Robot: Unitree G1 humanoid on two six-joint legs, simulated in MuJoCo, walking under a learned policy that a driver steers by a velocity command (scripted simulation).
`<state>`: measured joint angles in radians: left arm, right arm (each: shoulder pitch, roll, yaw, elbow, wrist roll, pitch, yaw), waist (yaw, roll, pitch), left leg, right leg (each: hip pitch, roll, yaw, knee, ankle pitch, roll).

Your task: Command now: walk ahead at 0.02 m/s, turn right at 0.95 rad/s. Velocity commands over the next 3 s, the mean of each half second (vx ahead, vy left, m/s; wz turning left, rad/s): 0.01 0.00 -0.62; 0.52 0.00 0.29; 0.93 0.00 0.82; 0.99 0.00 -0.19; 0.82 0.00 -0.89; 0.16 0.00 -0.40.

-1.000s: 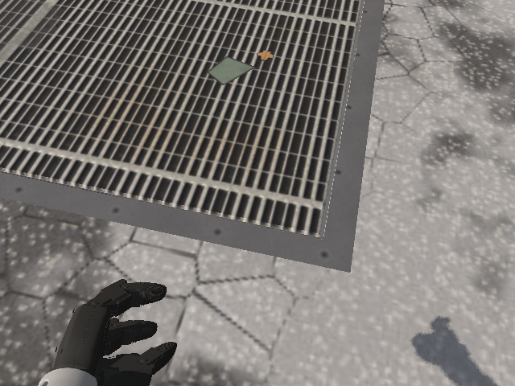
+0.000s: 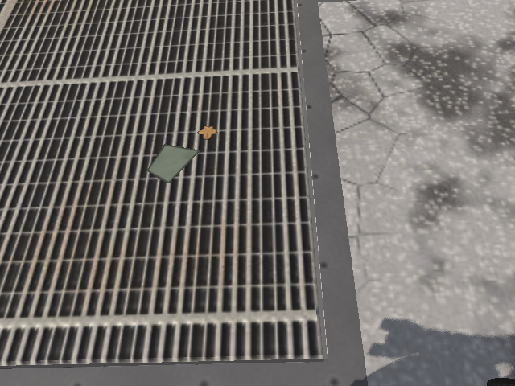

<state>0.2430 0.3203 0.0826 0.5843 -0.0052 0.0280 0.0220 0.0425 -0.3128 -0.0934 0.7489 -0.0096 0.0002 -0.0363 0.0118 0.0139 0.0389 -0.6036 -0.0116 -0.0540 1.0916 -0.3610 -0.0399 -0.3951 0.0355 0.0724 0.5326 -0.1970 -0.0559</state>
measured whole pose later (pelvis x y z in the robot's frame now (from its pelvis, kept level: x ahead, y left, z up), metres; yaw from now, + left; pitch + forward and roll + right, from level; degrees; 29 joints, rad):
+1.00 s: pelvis +0.17 +0.01 -0.02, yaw -6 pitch +3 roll -1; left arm 0.47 0.29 0.06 0.80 0.05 -0.09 0.01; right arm 0.14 -0.31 -0.07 0.70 -0.04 0.03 0.11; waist 0.05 0.01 -0.02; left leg -0.77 0.07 0.07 0.90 -0.11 0.06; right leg 0.21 -0.04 -0.19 0.13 -0.39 0.06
